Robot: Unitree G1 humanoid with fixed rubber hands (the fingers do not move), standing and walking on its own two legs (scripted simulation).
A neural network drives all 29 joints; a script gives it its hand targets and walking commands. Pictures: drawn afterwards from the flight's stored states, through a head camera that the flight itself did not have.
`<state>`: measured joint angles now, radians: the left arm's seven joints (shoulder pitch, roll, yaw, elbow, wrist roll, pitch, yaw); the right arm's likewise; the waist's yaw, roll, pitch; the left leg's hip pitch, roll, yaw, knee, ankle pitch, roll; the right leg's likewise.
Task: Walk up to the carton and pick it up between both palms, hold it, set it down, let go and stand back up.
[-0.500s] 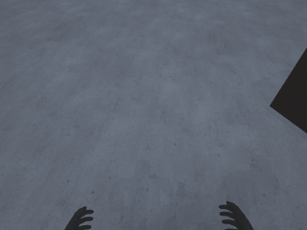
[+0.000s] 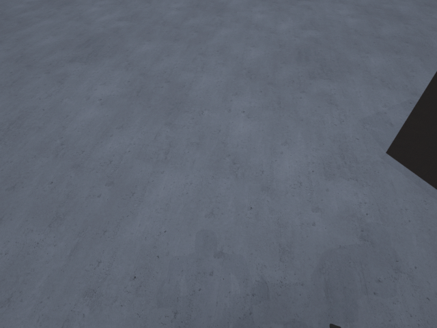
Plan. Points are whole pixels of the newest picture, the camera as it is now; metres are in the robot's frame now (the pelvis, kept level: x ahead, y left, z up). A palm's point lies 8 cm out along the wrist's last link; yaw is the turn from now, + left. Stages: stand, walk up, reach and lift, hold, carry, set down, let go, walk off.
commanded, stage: stand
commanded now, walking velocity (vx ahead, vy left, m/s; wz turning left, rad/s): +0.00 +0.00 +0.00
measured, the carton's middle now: out of the picture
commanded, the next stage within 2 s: none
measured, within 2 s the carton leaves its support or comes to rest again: neither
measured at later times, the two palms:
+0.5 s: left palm out of the picture +0.05 +0.22 -0.13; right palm out of the picture +0.06 -0.22 -0.12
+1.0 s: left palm out of the picture +0.02 +0.22 -0.13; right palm out of the picture +0.02 -0.20 -0.13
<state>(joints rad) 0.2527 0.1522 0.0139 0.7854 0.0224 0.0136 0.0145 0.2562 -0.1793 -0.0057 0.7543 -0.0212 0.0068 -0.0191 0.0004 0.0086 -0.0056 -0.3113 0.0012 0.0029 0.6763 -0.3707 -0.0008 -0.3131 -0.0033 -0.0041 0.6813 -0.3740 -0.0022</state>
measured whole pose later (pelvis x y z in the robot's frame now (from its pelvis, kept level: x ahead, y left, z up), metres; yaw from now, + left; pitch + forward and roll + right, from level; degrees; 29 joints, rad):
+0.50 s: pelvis +0.02 +0.00 +0.01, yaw +0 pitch +0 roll +0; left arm 0.27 0.14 0.02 0.98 0.01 0.00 0.04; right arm 0.26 -0.16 -0.02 0.96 -0.01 0.00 -0.04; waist 0.00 0.00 0.03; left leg -0.21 0.00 0.01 0.55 -0.34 0.00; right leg -0.21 0.00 0.00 0.55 -0.33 0.00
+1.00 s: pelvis +0.03 +0.01 +0.02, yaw +0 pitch -2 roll +0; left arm 0.28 0.12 0.01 1.14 0.01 0.00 0.05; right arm 0.28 -0.12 0.00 1.14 -0.01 -0.01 -0.05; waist 0.00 0.00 0.04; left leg -0.13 -0.01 0.01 0.48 -0.32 0.02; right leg -0.13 -0.01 0.01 0.47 -0.31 0.02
